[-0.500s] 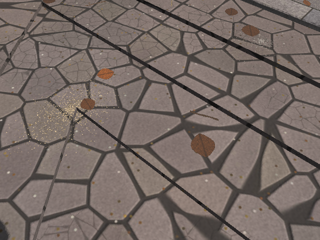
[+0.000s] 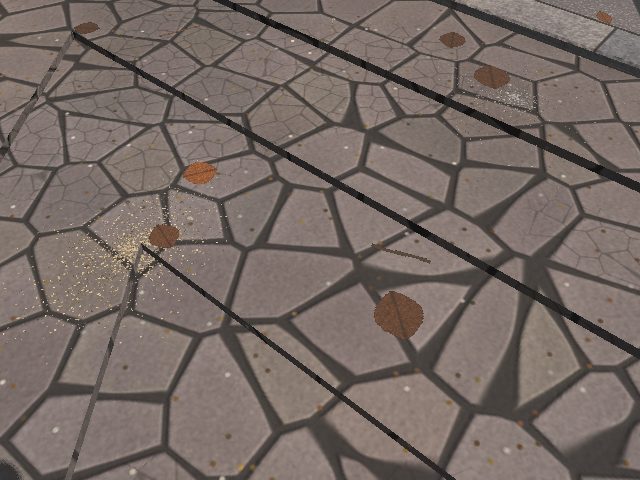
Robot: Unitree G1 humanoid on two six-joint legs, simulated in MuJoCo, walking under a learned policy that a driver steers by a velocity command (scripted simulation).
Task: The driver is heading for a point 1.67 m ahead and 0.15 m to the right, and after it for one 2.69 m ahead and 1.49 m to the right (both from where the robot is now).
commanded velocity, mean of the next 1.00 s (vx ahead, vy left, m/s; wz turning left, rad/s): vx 0.00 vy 0.00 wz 0.00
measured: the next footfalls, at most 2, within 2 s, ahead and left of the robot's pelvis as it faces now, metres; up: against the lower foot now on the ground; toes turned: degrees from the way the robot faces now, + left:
right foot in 1.64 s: +0.14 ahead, -0.15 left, +0.00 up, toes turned -4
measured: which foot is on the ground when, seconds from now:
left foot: down 0.00-1.00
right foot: down 0.00-1.00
